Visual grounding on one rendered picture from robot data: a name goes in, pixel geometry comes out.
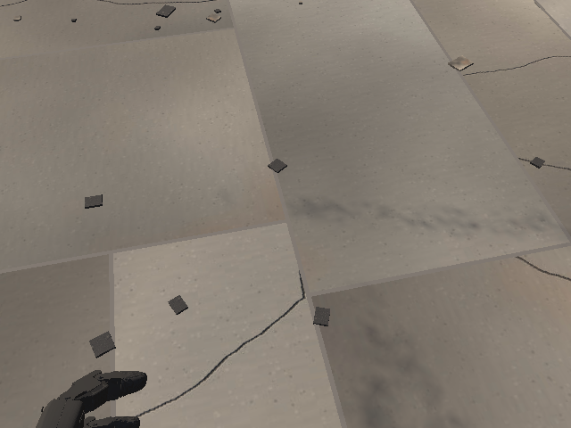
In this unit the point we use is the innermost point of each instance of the left robot hand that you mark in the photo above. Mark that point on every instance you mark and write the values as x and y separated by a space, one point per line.
87 394

